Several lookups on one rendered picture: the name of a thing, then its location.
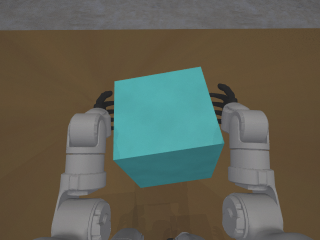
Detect robot right hand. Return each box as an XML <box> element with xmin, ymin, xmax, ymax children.
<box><xmin>209</xmin><ymin>83</ymin><xmax>238</xmax><ymax>124</ymax></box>

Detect robot left thigh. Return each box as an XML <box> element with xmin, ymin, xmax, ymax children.
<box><xmin>111</xmin><ymin>228</ymin><xmax>144</xmax><ymax>240</ymax></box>

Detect robot right forearm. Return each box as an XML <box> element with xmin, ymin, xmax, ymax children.
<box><xmin>221</xmin><ymin>102</ymin><xmax>284</xmax><ymax>227</ymax></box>

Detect robot left upper arm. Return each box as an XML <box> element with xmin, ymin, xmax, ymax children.
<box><xmin>33</xmin><ymin>198</ymin><xmax>111</xmax><ymax>240</ymax></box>

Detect robot right upper arm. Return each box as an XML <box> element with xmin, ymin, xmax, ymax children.
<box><xmin>222</xmin><ymin>192</ymin><xmax>314</xmax><ymax>240</ymax></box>

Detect robot left hand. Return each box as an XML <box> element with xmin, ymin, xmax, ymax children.
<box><xmin>93</xmin><ymin>91</ymin><xmax>114</xmax><ymax>131</ymax></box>

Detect carton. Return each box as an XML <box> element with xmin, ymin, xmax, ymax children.
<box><xmin>113</xmin><ymin>66</ymin><xmax>225</xmax><ymax>188</ymax></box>

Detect robot left forearm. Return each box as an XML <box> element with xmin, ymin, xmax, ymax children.
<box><xmin>51</xmin><ymin>107</ymin><xmax>112</xmax><ymax>235</ymax></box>

